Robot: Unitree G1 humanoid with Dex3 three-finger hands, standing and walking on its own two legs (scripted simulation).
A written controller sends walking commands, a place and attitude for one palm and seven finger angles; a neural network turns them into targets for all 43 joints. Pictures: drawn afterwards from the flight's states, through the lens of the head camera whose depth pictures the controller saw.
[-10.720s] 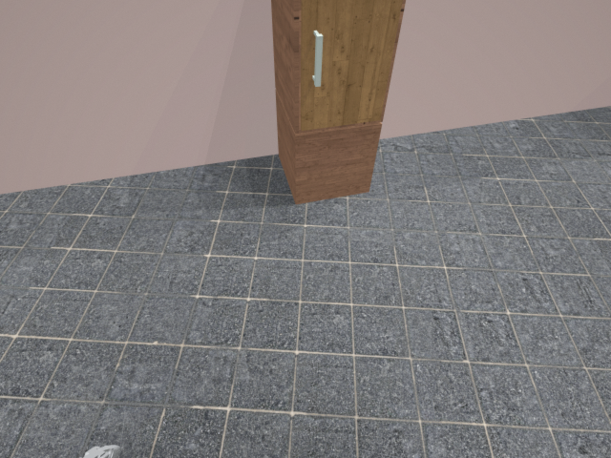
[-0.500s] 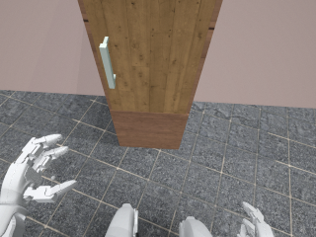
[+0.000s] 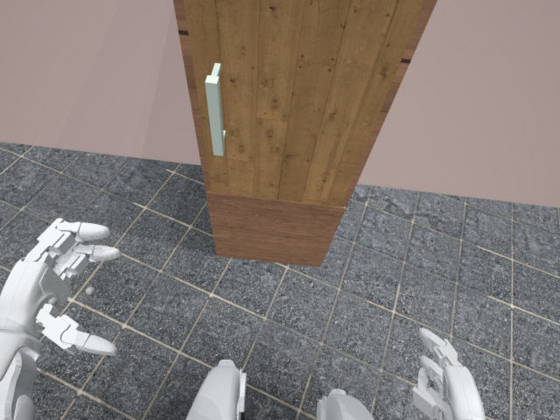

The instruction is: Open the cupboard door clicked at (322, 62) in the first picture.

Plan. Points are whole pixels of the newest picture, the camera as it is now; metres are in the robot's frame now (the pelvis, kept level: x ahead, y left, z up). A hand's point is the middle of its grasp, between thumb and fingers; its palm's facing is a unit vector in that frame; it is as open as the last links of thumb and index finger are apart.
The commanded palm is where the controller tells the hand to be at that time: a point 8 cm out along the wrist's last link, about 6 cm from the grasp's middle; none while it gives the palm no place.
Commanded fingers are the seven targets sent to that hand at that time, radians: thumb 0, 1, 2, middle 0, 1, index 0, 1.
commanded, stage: raise the hand with hooked fingers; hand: left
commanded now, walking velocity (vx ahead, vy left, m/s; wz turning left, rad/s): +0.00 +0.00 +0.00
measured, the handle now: (218, 112) +0.61 +0.16 +0.04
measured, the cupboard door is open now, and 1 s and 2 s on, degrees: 0 0 0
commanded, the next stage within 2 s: move the hooked fingers beside the handle in 0.72 s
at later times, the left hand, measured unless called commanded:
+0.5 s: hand (103, 270) +0.29 +0.25 +0.04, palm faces -0.02 -1.00 -0.04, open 14.0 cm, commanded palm +0.27 +0.30 +0.05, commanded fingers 0.00 -0.50 0.30 -0.30 -1.20 -0.30 -1.20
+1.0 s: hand (109, 258) +0.30 +0.25 +0.04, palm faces -0.01 -1.00 -0.04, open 14.0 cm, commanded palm +0.30 +0.29 +0.05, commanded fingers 0.00 -0.50 0.30 -0.30 -1.20 -0.30 -1.20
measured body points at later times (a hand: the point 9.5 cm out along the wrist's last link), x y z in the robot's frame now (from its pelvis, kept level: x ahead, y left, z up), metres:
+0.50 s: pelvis +0.00 -0.01 +0.00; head +0.09 +0.01 +0.44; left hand +0.28 +0.31 +0.05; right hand +0.15 -0.28 -0.08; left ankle +0.07 +0.10 -0.64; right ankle +0.00 -0.15 -0.64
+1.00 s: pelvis +0.00 -0.02 -0.01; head +0.09 +0.01 +0.44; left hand +0.30 +0.31 +0.05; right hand +0.17 -0.27 -0.08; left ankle +0.07 +0.10 -0.64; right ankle +0.00 -0.15 -0.64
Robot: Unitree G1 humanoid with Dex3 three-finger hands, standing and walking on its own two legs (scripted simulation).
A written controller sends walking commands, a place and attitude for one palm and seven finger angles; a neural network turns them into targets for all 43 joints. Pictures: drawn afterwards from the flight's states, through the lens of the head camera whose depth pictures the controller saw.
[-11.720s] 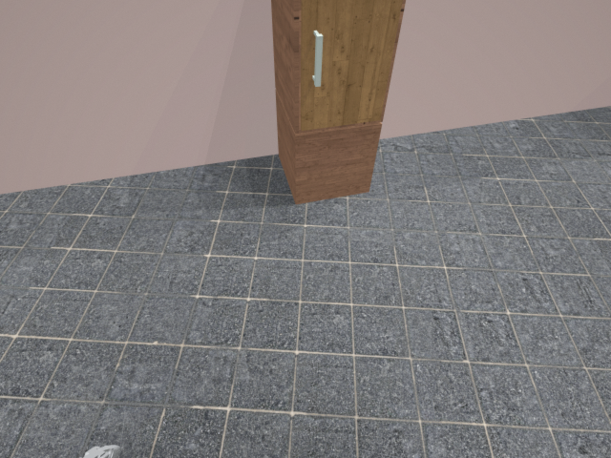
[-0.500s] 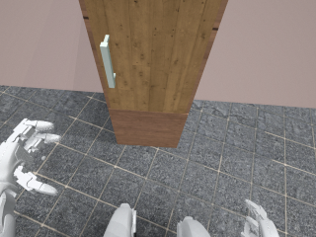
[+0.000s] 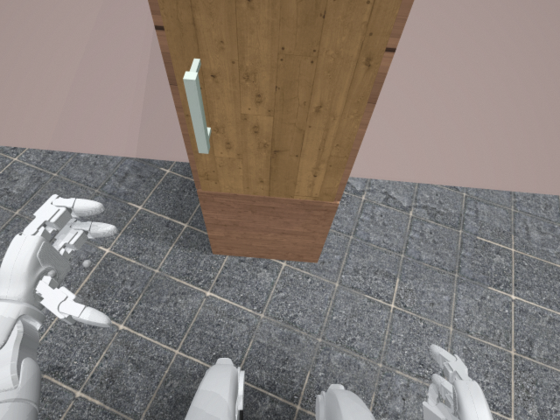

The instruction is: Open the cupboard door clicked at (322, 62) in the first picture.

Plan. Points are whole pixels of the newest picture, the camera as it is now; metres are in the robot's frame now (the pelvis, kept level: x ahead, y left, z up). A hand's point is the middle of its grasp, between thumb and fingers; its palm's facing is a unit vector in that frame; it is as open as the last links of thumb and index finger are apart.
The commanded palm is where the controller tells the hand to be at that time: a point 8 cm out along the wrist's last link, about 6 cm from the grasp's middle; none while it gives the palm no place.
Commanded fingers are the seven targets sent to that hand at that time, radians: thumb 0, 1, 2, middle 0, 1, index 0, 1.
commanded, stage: move the hooked fingers beside the handle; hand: left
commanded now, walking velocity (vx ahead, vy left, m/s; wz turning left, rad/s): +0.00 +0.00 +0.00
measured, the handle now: (200, 109) +0.60 +0.18 +0.04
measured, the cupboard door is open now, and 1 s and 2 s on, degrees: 0 0 0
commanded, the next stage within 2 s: none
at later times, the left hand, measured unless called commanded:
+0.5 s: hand (123, 200) +0.40 +0.26 +0.04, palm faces -0.02 -1.00 -0.03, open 14.0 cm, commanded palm +0.39 +0.30 +0.05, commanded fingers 0.00 -0.50 0.30 -0.30 -1.20 -0.30 -1.20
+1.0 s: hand (144, 162) +0.47 +0.25 +0.04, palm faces -0.02 -1.00 -0.02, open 14.0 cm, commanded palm +0.47 +0.29 +0.04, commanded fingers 0.00 -0.50 0.30 -0.30 -1.20 -0.30 -1.20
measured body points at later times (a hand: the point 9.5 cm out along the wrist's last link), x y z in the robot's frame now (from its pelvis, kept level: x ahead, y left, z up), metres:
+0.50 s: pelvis +0.00 +0.00 +0.00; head +0.11 +0.03 +0.43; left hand +0.40 +0.31 +0.04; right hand +0.09 -0.27 -0.10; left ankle +0.06 +0.11 -0.63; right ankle +0.00 -0.13 -0.63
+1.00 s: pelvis +0.00 +0.00 -0.02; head +0.14 +0.03 +0.41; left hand +0.47 +0.30 +0.05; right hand +0.04 -0.27 -0.12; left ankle +0.06 +0.11 -0.63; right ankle +0.00 -0.13 -0.63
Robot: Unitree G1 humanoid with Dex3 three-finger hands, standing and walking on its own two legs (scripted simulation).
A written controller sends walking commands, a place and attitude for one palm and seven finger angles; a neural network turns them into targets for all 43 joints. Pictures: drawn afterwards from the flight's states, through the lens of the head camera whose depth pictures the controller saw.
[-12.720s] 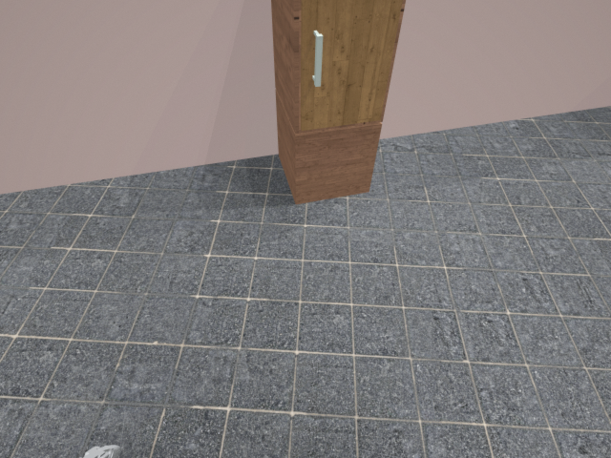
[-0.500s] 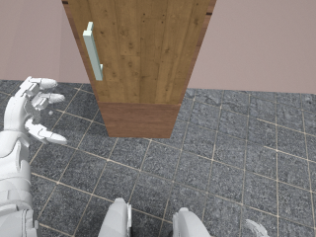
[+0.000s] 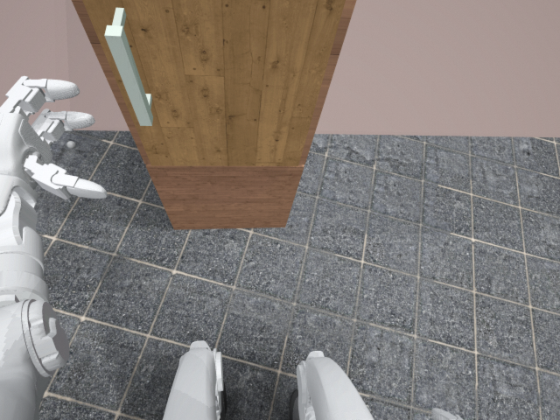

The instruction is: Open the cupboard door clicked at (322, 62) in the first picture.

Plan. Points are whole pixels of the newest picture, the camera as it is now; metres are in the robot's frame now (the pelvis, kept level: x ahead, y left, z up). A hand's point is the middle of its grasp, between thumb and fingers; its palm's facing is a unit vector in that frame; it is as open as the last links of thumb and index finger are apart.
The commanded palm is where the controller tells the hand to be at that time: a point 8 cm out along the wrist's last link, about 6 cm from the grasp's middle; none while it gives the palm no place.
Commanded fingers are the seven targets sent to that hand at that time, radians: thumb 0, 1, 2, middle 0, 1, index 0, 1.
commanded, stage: move the hooked fingers beside the handle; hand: left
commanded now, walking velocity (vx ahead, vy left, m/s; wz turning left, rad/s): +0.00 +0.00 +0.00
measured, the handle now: (134, 73) +0.60 +0.21 +0.06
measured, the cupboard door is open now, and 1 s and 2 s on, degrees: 0 0 0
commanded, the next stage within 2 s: slide the fingers in behind the handle in 1.22 s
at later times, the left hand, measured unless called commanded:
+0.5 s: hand (88, 97) +0.55 +0.26 +0.06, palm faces +0.04 -1.00 -0.02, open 14.0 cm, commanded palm +0.54 +0.29 +0.05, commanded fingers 0.00 -0.50 0.30 -0.30 -1.20 -0.30 -1.20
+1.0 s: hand (89, 98) +0.55 +0.26 +0.05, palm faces +0.04 -1.00 -0.02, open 14.0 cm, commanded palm +0.53 +0.28 +0.05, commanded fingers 0.00 -0.50 0.30 -0.30 -1.20 -0.30 -1.20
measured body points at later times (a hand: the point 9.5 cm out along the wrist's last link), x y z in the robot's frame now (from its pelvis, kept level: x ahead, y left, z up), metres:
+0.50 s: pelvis -0.01 +0.00 -0.02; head +0.18 +0.04 +0.38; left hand +0.54 +0.31 +0.06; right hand -0.02 -0.27 -0.12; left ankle +0.06 +0.11 -0.62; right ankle +0.01 -0.13 -0.62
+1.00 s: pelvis +0.00 +0.01 -0.01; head +0.18 +0.05 +0.40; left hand +0.54 +0.31 +0.06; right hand +0.01 -0.27 -0.11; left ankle +0.06 +0.11 -0.62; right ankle +0.01 -0.13 -0.62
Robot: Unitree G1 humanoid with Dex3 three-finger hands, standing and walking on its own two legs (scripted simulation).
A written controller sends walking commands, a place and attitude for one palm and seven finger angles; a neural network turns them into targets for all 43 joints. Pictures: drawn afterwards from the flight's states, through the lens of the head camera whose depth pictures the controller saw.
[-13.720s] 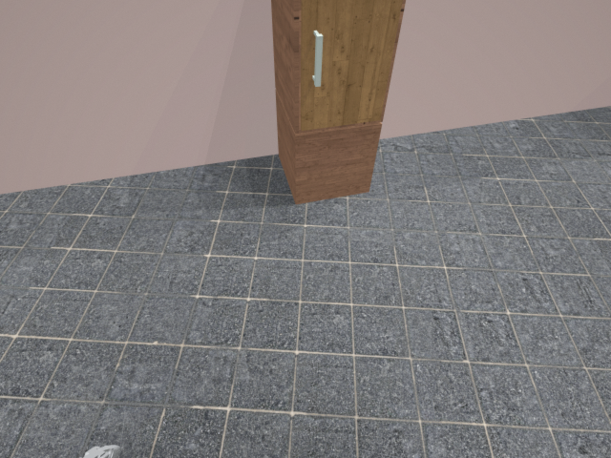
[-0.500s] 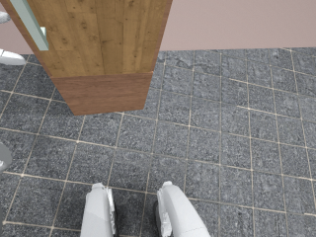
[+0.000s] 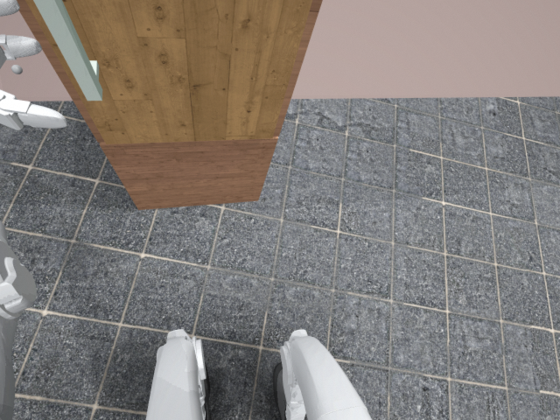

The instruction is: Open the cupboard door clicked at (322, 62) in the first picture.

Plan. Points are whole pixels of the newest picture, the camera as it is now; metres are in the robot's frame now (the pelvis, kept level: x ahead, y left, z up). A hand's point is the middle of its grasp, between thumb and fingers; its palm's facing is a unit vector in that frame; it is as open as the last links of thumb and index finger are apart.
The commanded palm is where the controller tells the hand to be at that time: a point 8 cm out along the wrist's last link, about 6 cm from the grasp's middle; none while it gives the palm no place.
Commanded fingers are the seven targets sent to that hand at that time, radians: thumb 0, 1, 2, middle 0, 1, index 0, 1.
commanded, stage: move the hooked fingers beside the handle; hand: left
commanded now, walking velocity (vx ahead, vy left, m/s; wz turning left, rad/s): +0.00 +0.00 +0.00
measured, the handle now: (72, 35) +0.59 +0.22 +0.07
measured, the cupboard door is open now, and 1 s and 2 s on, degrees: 0 0 0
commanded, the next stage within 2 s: slide the fingers in behind the handle in 0.22 s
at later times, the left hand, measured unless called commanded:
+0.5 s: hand (20, 75) +0.53 +0.27 +0.06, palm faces +0.06 -1.00 -0.02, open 14.0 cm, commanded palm +0.52 +0.28 +0.06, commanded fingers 0.00 -0.50 0.30 -0.30 -1.20 -0.30 -1.20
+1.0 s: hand (48, 78) +0.53 +0.24 +0.06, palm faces +0.05 -1.00 +0.00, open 14.0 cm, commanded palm +0.52 +0.26 +0.06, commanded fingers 0.00 -0.50 0.30 -0.30 -1.20 -0.30 -1.20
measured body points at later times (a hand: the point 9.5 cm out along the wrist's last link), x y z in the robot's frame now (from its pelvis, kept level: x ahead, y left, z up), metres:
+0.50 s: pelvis +0.00 +0.00 +0.00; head +0.18 +0.05 +0.40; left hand +0.53 +0.32 +0.07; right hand +0.01 -0.27 -0.10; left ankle +0.05 +0.11 -0.60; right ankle +0.01 -0.14 -0.60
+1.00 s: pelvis +0.00 +0.00 +0.00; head +0.17 +0.05 +0.41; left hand +0.53 +0.29 +0.06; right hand +0.00 -0.26 -0.10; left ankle +0.05 +0.11 -0.61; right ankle +0.01 -0.14 -0.60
